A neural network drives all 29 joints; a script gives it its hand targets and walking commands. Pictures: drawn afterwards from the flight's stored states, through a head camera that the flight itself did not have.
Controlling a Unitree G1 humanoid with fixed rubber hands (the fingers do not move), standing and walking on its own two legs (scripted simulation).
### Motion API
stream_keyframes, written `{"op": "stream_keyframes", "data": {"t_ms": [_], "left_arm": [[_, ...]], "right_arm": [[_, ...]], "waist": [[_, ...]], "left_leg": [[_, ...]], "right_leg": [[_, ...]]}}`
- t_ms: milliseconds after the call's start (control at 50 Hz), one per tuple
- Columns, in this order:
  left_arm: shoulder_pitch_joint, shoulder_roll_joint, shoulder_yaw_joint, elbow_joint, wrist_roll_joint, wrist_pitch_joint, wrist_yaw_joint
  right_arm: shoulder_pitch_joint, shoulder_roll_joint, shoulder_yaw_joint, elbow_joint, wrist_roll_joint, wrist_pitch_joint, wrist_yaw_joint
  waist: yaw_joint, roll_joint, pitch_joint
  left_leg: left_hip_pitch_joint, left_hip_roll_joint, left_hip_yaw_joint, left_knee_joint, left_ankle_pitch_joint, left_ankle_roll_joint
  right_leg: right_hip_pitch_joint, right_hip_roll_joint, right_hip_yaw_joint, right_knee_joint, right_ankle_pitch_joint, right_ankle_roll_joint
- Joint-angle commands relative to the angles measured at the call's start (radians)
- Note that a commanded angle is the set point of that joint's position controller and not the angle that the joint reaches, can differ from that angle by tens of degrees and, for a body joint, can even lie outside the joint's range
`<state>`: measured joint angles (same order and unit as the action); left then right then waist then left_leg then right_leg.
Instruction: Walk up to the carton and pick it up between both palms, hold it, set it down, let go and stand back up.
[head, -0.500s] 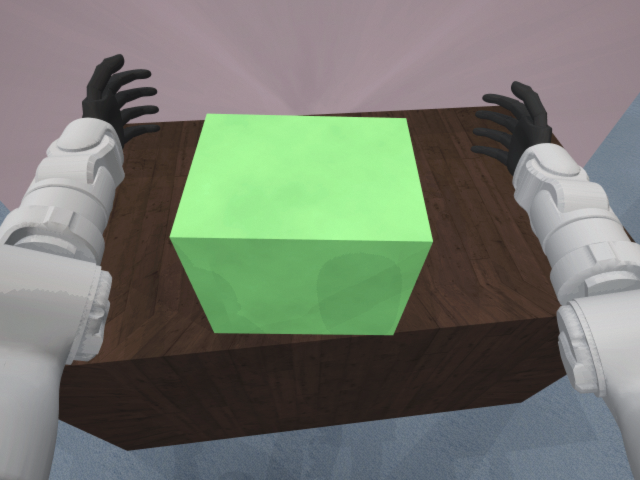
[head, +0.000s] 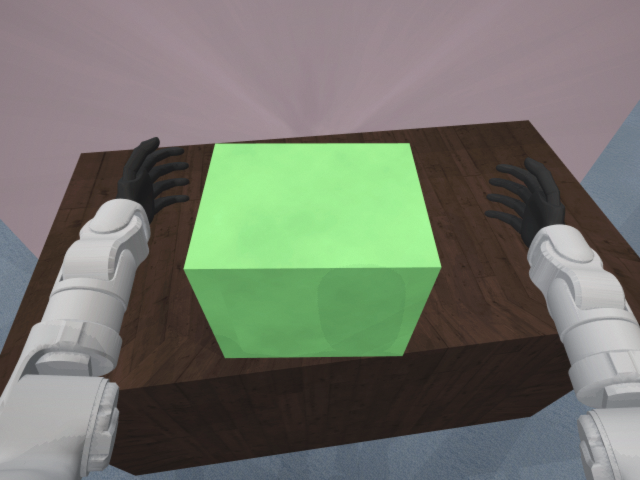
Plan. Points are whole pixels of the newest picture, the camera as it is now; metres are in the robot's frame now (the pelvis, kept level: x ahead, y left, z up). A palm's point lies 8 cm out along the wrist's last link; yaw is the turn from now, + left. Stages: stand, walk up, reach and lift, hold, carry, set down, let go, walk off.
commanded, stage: set down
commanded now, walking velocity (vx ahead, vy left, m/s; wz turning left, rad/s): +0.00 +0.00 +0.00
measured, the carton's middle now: (313, 255) +0.45 +0.02 -0.01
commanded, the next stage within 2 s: let go in 2.00 s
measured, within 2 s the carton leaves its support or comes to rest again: neither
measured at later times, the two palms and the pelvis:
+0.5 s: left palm (128, 297) +0.34 +0.25 +0.05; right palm (531, 308) +0.32 -0.25 +0.05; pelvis +0.00 +0.01 +0.00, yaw -1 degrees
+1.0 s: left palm (139, 352) +0.29 +0.23 +0.01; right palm (540, 374) +0.26 -0.25 +0.01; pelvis +0.00 +0.01 +0.00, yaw -1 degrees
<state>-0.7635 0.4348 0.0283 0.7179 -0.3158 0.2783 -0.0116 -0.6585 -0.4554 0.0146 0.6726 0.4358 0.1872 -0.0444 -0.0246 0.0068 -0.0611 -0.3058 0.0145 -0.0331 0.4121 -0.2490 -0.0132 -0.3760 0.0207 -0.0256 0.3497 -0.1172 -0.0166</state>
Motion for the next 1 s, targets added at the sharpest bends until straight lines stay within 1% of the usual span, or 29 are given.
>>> {"op": "stream_keyframes", "data": {"t_ms": [0, 40, 60, 80, 120, 180, 200, 240, 260, 280, 320, 340, 360, 380, 400, 440, 480, 520, 560, 600, 640, 680, 700, 740, 800, 820, 880, 920, 980], "left_arm": [[-0.348, 0.184, 0.074, -0.218, 0.028, -0.025, 0.002], [-0.253, 0.150, 0.096, -0.181, 0.062, -0.015, -0.005], [-0.230, 0.146, 0.093, -0.173, 0.072, -0.004, -0.010], [-0.285, 0.154, 0.092, -0.195, 0.071, 0.002, -0.009], [-0.211, 0.121, 0.091, -0.206, 0.087, 0.008, -0.001], [-0.122, 0.102, 0.120, -0.342, 0.097, -0.023, -0.003], [-0.102, 0.104, 0.137, -0.361, 0.106, -0.037, -0.003], [0.061, 0.055, 0.149, -0.414, 0.127, -0.058, -0.006], [0.032, 0.059, 0.148, -0.407, 0.123, -0.067, -0.011], [0.109, 0.029, 0.145, -0.419, 0.130, -0.088, -0.013], [0.106, 0.033, 0.133, -0.451, 0.118, -0.126, -0.005], [0.056, 0.036, 0.115, -0.463, 0.098, -0.152, 0.002], [-0.027, 0.051, 0.107, -0.443, 0.082, -0.172, 0.015], [0.022, 0.034, 0.084, -0.448, 0.068, -0.187, 0.026], [-0.019, 0.042, 0.079, -0.440, 0.054, -0.203, 0.032], [-0.031, 0.056, 0.064, -0.434, 0.052, -0.229, 0.049], [0.005, 0.058, 0.049, -0.444, 0.034, -0.259, 0.061], [0.120, 0.041, 0.063, -0.402, 0.066, -0.270, 0.060], [0.192, 0.020, 0.079, -0.362, 0.085, -0.257, 0.045], [0.268, -0.009, 0.070, -0.335, 0.092, -0.248, 0.026], [0.239, -0.016, 0.072, -0.308, 0.094, -0.241, 0.016], [0.255, -0.019, 0.058, -0.318, 0.083, -0.259, 0.015], [0.279, -0.028, 0.059, -0.331, 0.083, -0.273, 0.018], [0.302, -0.017, 0.066, -0.320, 0.085, -0.296, 0.021], [0.306, -0.030, 0.038, -0.336, 0.076, -0.359, 0.036], [0.350, -0.031, 0.037, -0.327, 0.082, -0.378, 0.038], [0.352, -0.008, 0.036, -0.328, 0.084, -0.434, 0.045], [0.336, 0.000, 0.029, -0.310, 0.065, -0.472, 0.053], [0.438, 0.001, 0.018, -0.293, 0.057, -0.519, 0.056]], "right_arm": [[-0.364, -0.176, -0.041, -0.185, 0.017, -0.034, 0.013], [-0.275, -0.163, -0.019, -0.121, 0.025, -0.038, 0.020], [-0.271, -0.164, -0.013, -0.117, 0.031, -0.039, 0.026], [-0.304, -0.180, -0.032, -0.106, 0.016, -0.038, 0.024], [-0.233, -0.173, -0.039, -0.097, 0.013, -0.033, 0.026], [-0.161, -0.164, -0.044, -0.207, -0.001, -0.088, 0.026], [-0.148, -0.149, -0.054, -0.260, -0.016, -0.106, 0.023], [-0.008, -0.141, -0.053, -0.285, -0.022, -0.153, 0.021], [-0.032, -0.140, -0.087, -0.294, -0.041, -0.167, 0.019], [0.057, -0.120, -0.082, -0.298, -0.047, -0.188, 0.025], [0.062, -0.129, -0.122, -0.329, -0.078, -0.217, 0.027], [0.035, -0.130, -0.145, -0.341, -0.087, -0.224, 0.030], [-0.045, -0.132, -0.162, -0.358, -0.100, -0.221, 0.037], [0.009, -0.118, -0.162, -0.357, -0.111, -0.219, 0.048], [-0.023, -0.117, -0.174, -0.369, -0.123, -0.218, 0.054], [-0.040, -0.116, -0.175, -0.374, -0.131, -0.215, 0.065], [0.008, -0.111, -0.159, -0.371, -0.113, -0.228, 0.072], [0.108, -0.113, -0.119, -0.297, -0.083, -0.238, 0.080], [0.166, -0.116, -0.101, -0.239, -0.066, -0.250, 0.080], [0.227, -0.115, -0.084, -0.176, -0.051, -0.262, 0.076], [0.199, -0.114, -0.086, -0.168, -0.056, -0.268, 0.074], [0.195, -0.111, -0.100, -0.232, -0.071, -0.288, 0.074], [0.213, -0.092, -0.077, -0.275, -0.069, -0.298, 0.077], [0.241, -0.093, -0.097, -0.285, -0.094, -0.305, 0.080], [0.254, -0.085, -0.109, -0.320, -0.115, -0.335, 0.085], [0.322, -0.049, -0.089, -0.310, -0.110, -0.340, 0.088], [0.334, -0.036, -0.092, -0.289, -0.097, -0.355, 0.090], [0.324, -0.032, -0.092, -0.302, -0.103, -0.374, 0.091], [0.421, -0.016, -0.076, -0.286, -0.105, -0.403, 0.089]], "waist": [[0.014, -0.004, -0.557], [0.029, -0.010, -0.475], [0.028, 0.015, -0.445], [0.020, 0.022, -0.436], [0.020, 0.023, -0.357], [0.017, 0.001, -0.408], [0.027, -0.011, -0.432], [0.021, -0.011, -0.409], [0.008, 0.001, -0.385], [0.010, 0.010, -0.369], [-0.007, 0.003, -0.355], [-0.018, 0.022, -0.354], [-0.015, 0.037, -0.360], [-0.019, 0.020, -0.346], [-0.019, 0.020, -0.362], [-0.002, 0.014, -0.378], [-0.004, 0.034, -0.445], [0.012, 0.051, -0.418], [0.008, 0.038, -0.406], [-0.005, 0.013, -0.309], [0.000, 0.007, -0.241], [0.006, -0.014, -0.241], [0.024, -0.022, -0.233], [0.021, -0.049, -0.205], [0.028, -0.031, -0.221], [0.032, -0.024, -0.192], [0.021, -0.007, -0.199], [0.035, 0.008, -0.223], [0.030, -0.003, -0.218]], "left_leg": [[0.022, -0.045, 0.036, -0.033, 0.440, -0.011], [0.050, -0.045, 0.033, -0.053, 0.433, -0.008], [0.076, -0.044, 0.034, -0.056, 0.453, -0.011], [0.085, -0.043, 0.034, -0.065, 0.415, -0.010], [0.125, -0.035, 0.043, -0.077, 0.377, -0.010], [0.154, -0.039, 0.038, -0.065, 0.454, -0.015], [0.146, -0.047, 0.044, -0.053, 0.480, -0.014], [0.174, -0.044, 0.044, -0.045, 0.563, -0.028], [0.143, -0.046, 0.047, -0.043, 0.516, -0.028], [0.153, -0.043, 0.042, -0.041, 0.517, -0.031], [0.161, -0.039, 0.048, -0.051, 0.458, -0.034], [0.140, -0.036, 0.041, -0.051, 0.430, -0.035], [0.102, -0.036, 0.042, -0.065, 0.334, -0.028], [0.113, -0.027, 0.035, -0.067, 0.324, -0.029], [0.092, -0.026, 0.038, -0.063, 0.295, -0.026], [0.064, -0.027, 0.041, -0.067, 0.267, -0.022], [0.077, -0.026, 0.034, -0.050, 0.329, -0.022], [0.108, -0.024, 0.029, -0.033, 0.425, -0.035], [0.142, -0.030, 0.026, -0.035, 0.466, -0.038], [0.148, -0.030, 0.017, -0.050, 0.464, -0.033], [0.128, -0.034, 0.023, -0.064, 0.411, -0.029], [0.140, -0.035, 0.027, -0.076, 0.359, -0.019], [0.124, -0.036, 0.029, -0.081, 0.350, -0.017], [0.099, -0.035, 0.033, -0.090, 0.295, -0.009], [0.062, -0.034, 0.040, -0.091, 0.256, -0.016], [0.062, -0.037, 0.041, -0.087, 0.253, -0.010], [0.030, -0.037, 0.038, -0.080, 0.210, -0.004], [-0.003, -0.034, 0.039, -0.074, 0.179, -0.003], [0.004, -0.028, 0.031, -0.059, 0.200, -0.007]], "right_leg": [[0.540, 0.012, 0.040, 0.065, 0.468, 0.013], [0.535, 0.012, 0.043, 0.043, 0.450, 0.003], [0.505, 0.015, 0.039, 0.027, 0.432, 0.004], [0.478, 0.020, 0.030, 0.011, 0.367, 0.002], [0.438, 0.022, 0.026, -0.009, 0.292, -0.007], [0.493, 0.025, 0.029, 0.002, 0.370, -0.004], [0.529, 0.026, 0.033, 0.008, 0.412, 0.007], [0.540, 0.035, 0.023, 0.008, 0.481, 0.001], [0.508, 0.031, 0.028, -0.002, 0.443, -0.001], [0.515, 0.032, 0.024, 0.003, 0.431, -0.005], [0.463, 0.034, 0.018, -0.004, 0.357, -0.003], [0.426, 0.034, 0.017, -0.011, 0.313, -0.012], [0.397, 0.028, 0.020, -0.005, 0.221, -0.015], [0.385, 0.026, 0.019, -0.005, 0.200, -0.014], [0.376, 0.029, 0.015, 0.000, 0.180, -0.014], [0.388, 0.021, 0.022, 0.013, 0.182, -0.018], [0.404, 0.021, 0.029, 0.035, 0.247, -0.014], [0.429, 0.026, 0.033, 0.039, 0.311, -0.019], [0.440, 0.029, 0.038, 0.015, 0.335, -0.024], [0.438, 0.032, 0.035, -0.006, 0.331, -0.026], [0.421, 0.032, 0.035, -0.019, 0.264, -0.025], [0.409, 0.028, 0.033, -0.023, 0.220, -0.019], [0.432, 0.029, 0.033, -0.016, 0.224, -0.021], [0.437, 0.025, 0.039, -0.017, 0.190, -0.017], [0.442, 0.016, 0.048, 0.003, 0.175, -0.017], [0.447, 0.016, 0.056, 0.005, 0.176, -0.013], [0.446, 0.006, 0.065, 0.021, 0.173, -0.013], [0.434, 0.000, 0.066, 0.047, 0.150, -0.017], [0.442, -0.005, 0.070, 0.057, 0.195, -0.018]]}}
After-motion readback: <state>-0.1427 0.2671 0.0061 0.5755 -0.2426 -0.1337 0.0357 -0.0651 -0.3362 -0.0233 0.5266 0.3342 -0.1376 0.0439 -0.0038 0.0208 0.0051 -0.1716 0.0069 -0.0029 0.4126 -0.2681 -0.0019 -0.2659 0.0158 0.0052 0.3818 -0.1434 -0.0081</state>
